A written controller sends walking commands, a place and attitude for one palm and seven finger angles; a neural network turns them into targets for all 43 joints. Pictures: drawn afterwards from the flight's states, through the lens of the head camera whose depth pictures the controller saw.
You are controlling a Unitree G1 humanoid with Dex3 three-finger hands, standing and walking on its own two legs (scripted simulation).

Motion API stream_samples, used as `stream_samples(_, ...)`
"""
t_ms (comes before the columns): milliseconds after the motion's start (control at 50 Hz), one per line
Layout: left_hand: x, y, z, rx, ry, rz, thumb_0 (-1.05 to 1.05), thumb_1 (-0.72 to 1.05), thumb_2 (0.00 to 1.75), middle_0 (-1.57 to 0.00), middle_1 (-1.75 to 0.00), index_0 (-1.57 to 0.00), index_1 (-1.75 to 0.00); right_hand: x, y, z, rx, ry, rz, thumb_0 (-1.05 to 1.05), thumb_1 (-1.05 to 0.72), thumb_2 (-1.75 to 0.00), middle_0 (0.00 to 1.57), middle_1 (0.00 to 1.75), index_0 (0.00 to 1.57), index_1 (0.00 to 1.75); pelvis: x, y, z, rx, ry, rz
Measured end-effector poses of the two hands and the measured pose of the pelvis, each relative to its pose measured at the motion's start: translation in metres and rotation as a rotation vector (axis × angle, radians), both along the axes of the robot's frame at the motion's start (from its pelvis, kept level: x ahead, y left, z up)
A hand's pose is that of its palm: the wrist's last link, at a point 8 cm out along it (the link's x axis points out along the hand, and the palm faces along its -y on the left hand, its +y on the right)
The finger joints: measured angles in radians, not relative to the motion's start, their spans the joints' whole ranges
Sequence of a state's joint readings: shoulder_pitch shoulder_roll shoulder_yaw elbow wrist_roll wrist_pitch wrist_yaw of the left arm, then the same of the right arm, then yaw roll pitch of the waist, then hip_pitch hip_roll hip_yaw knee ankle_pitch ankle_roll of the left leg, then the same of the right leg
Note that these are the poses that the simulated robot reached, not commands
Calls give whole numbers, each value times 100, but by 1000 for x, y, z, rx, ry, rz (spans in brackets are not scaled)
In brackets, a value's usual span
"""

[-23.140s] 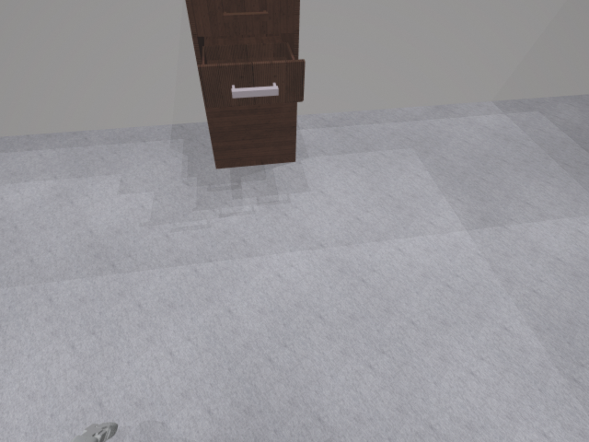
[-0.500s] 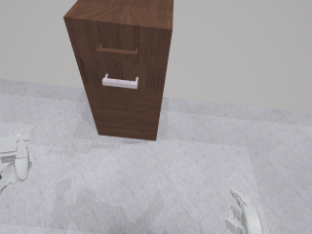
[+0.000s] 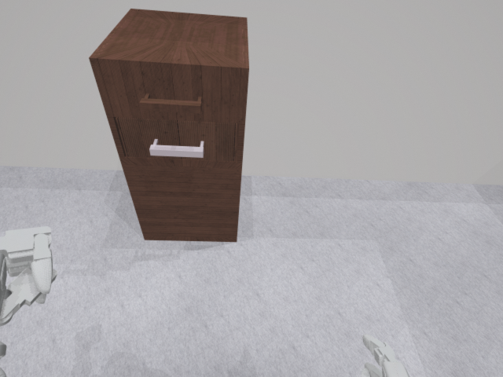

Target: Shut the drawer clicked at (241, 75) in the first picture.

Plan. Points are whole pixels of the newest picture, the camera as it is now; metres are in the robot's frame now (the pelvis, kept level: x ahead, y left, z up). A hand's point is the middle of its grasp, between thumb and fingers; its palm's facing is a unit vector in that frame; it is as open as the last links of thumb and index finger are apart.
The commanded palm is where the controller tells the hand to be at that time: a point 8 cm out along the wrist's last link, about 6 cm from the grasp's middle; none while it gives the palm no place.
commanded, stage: stop stepping back and stand still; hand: left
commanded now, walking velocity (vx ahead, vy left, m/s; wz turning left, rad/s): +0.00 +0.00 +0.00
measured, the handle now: (178, 147) +0.84 +0.25 -0.17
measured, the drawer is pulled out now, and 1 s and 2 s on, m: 0.00 0.00 0.00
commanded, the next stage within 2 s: let the arm hang, fingers relaxed in 0.04 s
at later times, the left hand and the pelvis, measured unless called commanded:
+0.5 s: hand out of the picture +0.03 +0.21 -0.17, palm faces +0.05 -0.98 -0.21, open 3.4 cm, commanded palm none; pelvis -0.01 +0.01 +0.00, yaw +3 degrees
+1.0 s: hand out of the picture +0.00 +0.18 -0.17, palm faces +0.05 -0.98 -0.20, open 7.2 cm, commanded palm none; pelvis +0.01 +0.00 +0.01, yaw +2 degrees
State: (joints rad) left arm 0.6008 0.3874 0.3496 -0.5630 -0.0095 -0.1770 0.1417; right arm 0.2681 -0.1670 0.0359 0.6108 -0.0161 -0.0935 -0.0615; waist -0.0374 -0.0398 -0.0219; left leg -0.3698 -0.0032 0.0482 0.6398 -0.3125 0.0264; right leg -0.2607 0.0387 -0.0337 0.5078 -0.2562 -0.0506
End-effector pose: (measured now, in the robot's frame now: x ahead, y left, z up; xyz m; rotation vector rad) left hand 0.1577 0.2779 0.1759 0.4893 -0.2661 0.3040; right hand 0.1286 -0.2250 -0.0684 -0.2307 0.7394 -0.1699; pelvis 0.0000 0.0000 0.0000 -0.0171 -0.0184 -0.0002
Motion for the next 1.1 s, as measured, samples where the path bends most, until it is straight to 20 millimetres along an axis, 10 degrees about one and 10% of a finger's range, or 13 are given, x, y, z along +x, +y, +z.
stream_samples(160,1,18,1,27,-41,-22,1,89,90,-141,-160,-141,-159,-1,-4,-6,-53,48,-18,1,-90,-90,21,30,20,30,8,18,-5,-15,12,16)
stream_samples(280,23,38,-169,-257,657,136,0,90,90,-134,-154,-134,-154,-6,2,-36,-2,173,31,1,-90,-90,20,30,20,30,2,28,-6,-3,32,60)
stream_samples(360,-24,-3,-269,-396,1040,119,0,91,90,-123,-144,-123,-143,-26,7,-44,28,245,23,1,-90,-90,21,30,20,30,-3,18,-11,36,8,36)
stream_samples(420,-77,-33,-306,-468,1268,128,1,91,90,-113,-135,-113,-133,-48,7,-46,42,329,-4,0,-90,-90,21,30,20,30,-6,15,-6,12,0,48)
stream_samples(600,-196,-11,-311,-499,1583,339,1,91,90,-80,-102,-79,-96,-108,4,-60,59,593,-47,0,-90,-90,21,30,20,30,-4,12,4,-4,17,58)
stream_samples(720,-228,-16,-301,-500,1679,407,1,91,90,-56,-73,-56,-70,-121,3,-67,83,645,-69,0,-91,-90,20,30,20,30,0,11,6,5,10,53)
stream_samples(1100,-141,-58,-312,-517,1547,262,1,93,90,-21,-31,-21,-31,-112,6,-70,128,629,-104,0,-91,-90,20,30,20,30,14,0,9,15,1,38)
